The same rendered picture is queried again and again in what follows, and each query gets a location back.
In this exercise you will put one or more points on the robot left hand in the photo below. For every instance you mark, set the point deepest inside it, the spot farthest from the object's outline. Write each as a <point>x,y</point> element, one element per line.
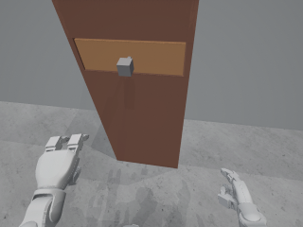
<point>57,167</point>

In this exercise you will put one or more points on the robot left forearm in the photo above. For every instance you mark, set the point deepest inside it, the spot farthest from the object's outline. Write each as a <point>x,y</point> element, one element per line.
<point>45,209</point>

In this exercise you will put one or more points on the cabinet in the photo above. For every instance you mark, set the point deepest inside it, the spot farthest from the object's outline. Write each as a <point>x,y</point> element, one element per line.
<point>143,115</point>

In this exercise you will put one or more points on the robot right hand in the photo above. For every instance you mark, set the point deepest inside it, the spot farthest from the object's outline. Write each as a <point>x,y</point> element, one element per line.
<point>232,196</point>

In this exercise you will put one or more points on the drawer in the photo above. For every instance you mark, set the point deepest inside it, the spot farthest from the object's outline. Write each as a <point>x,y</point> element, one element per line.
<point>150,57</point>

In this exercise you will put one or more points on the handle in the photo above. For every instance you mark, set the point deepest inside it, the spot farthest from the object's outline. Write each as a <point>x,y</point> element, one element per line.
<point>125,67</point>

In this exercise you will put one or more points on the robot right forearm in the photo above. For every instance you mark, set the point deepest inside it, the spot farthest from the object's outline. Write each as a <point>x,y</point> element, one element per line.
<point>249,215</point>

